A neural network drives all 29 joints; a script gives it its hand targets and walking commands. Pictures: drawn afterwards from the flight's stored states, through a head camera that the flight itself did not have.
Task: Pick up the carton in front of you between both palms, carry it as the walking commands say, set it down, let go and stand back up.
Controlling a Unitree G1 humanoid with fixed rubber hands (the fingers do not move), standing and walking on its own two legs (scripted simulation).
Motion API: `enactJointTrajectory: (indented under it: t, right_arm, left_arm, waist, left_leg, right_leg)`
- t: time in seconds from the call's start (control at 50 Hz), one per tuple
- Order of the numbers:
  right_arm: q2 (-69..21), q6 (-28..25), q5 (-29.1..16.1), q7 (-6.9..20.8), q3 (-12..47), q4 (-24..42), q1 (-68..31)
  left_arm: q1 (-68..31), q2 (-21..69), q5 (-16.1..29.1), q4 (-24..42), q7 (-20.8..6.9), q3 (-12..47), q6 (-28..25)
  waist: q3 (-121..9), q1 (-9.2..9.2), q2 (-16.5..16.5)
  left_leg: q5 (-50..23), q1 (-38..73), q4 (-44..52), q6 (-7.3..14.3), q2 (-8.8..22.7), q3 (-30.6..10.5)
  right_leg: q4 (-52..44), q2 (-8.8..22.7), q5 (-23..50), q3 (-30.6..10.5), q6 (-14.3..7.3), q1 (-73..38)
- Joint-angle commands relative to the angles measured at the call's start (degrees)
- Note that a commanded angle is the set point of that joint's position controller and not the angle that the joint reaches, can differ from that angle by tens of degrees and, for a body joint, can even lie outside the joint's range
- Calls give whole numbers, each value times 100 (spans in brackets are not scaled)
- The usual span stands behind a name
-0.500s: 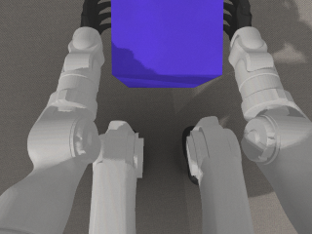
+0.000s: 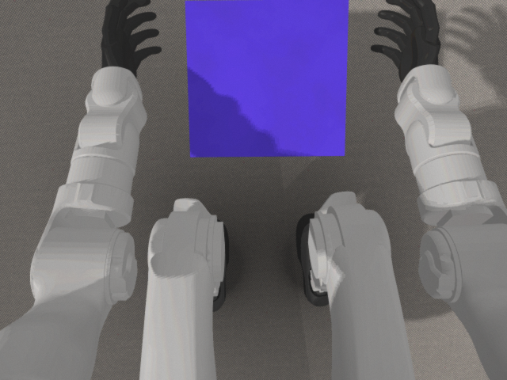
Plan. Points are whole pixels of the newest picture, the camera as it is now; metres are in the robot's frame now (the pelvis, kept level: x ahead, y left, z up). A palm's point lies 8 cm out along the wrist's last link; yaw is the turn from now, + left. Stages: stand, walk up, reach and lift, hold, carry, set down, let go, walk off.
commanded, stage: set down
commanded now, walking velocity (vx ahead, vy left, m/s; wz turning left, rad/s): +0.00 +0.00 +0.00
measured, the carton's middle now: (263, 97) +0.48 -0.01 -0.27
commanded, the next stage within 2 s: let go in 0.82 s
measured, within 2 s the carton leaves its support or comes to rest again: neither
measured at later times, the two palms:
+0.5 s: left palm (23, 9) +0.51 +0.19 +0.02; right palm out of the picture +0.50 -0.21 +0.02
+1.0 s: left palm out of the picture +0.48 +0.20 +0.16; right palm out of the picture +0.48 -0.21 +0.16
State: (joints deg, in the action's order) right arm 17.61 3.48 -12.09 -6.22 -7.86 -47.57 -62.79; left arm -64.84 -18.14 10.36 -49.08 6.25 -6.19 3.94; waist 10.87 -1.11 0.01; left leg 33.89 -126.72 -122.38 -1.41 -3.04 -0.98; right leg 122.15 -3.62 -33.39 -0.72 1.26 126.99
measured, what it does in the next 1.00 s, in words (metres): rises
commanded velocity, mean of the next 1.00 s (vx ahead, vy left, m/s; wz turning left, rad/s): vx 0.00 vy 0.00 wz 0.00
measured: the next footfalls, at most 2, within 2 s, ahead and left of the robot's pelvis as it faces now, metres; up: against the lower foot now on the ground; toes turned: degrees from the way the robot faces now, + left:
none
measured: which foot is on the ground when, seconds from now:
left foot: down 0.00-1.00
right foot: down 0.00-1.00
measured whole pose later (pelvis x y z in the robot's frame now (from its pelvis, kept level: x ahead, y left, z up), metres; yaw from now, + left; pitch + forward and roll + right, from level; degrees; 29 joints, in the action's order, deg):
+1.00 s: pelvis +0.05 +0.00 +0.27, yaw +0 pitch +42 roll +0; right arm 11.4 4.3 2.4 1.1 -15.2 -42.3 -41.9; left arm -43.4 -11.1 -3.7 -43.0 0.4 -13.7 5.2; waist -7.3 -0.7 0.3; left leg 20.8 -84.5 -63.2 -0.6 -2.7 -2.7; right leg 63.2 -2.4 -20.6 -2.4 0.6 84.6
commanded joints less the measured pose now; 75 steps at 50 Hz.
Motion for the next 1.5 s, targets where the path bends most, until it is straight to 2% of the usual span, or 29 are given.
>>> enactJointTrajectory:
  t: [0.0, 0.06, 0.18, 0.34, 0.44, 0.84, 0.92, 1.0, 1.1, 1.26, 1.36, 1.48]
  right_arm:
    - [521, 70, 275, 18, -319, 616, -951]
    - [318, 32, 460, 89, -433, 387, -835]
    - [265, -14, 618, 153, -544, 336, -747]
    - [353, 125, 669, 228, -616, 940, -488]
    - [321, 239, 697, 320, -658, 1192, -319]
    - [-17, -14, 1181, 654, -944, 794, 558]
    - [-7, -12, 1420, 709, -876, 947, 1319]
    - [14, -16, 1606, 781, -677, 1363, 2334]
    - [-60, -162, 1512, 834, -446, 1847, 3201]
    - [-212, -454, 1256, 876, -101, 1856, 5079]
    - [-184, -588, 1206, 860, 73, 2099, 6125]
    - [-142, -652, 1207, 885, 257, 2483, 7117]
  left_arm:
    - [-1050, -565, -229, 564, -31, -360, 42]
    - [-913, -389, -396, 282, -125, -511, -12]
    - [-811, -339, -542, 178, -185, -610, -82]
    - [-619, -375, -562, 889, -236, -592, 83]
    - [-426, -331, -618, 1172, -319, -646, 215]
    - [566, 66, -1141, 862, -604, -919, 8]
    - [1349, 132, -1386, 995, -584, -868, 28]
    - [2365, 217, -1524, 1472, -547, -727, 23]
    - [3276, 314, -1354, 2054, -617, -529, -156]
    - [5175, 350, -1182, 2043, -728, -260, -466]
    - [6206, 303, -1138, 2187, -757, -123, -618]
    - [7185, 231, -1074, 2573, -820, 57, -695]
  waist:
    - [-6702, -12, 12]
    - [-6132, 3, -16]
    - [-6449, 3, -1]
    - [-7457, -38, 137]
    - [-7583, -34, 148]
    - [-6657, 3, 84]
    - [-6902, 21, 66]
    - [-6772, 23, 39]
    - [-5920, 2, -2]
    - [-4745, 52, 14]
    - [-4086, 58, -31]
    - [-3143, 73, 14]
  left_leg:
    - [-1335, 3351, 1519, 35, -73, 469]
    - [-1280, 2982, 1783, 33, -59, 421]
    - [-1346, 3207, 2347, -6, -85, 411]
    - [-1778, 4332, 3102, -50, -158, 467]
    - [-2000, 4823, 3601, -60, -177, 468]
    - [-2741, 6413, 5874, -67, -76, 189]
    - [-3058, 7177, 6303, -59, -75, 162]
    - [-3336, 7934, 6777, -45, -67, 127]
    - [-3519, 8433, 7332, 9, -8, 37]
    - [-3999, 9327, 8041, 30, 76, -65]
    - [-4297, 10115, 8619, 36, 83, -90]
    - [-4356, 11275, 9422, -1, 71, -100]
  right_leg:
    - [-1599, -39, 1495, 438, 67, -3477]
    - [-1876, -36, 1445, 379, 90, -3211]
    - [-2392, -54, 1554, 409, 107, -3480]
    - [-3151, -89, 1918, 502, 111, -4297]
    - [-3653, -105, 2108, 501, 124, -4724]
    - [-5870, -6, 2835, 243, 131, -6274]
    - [-6281, 4, 3089, 247, 100, -6992]
    - [-6743, 25, 3353, 213, 32, -7806]
    - [-7279, 67, 3654, 62, -6, -8577]
    - [-7996, 156, 4181, -102, 10, -9611]
    - [-8568, 166, 4524, -127, 31, -10365]
    - [-9369, 138, 4488, -105, 16, -11252]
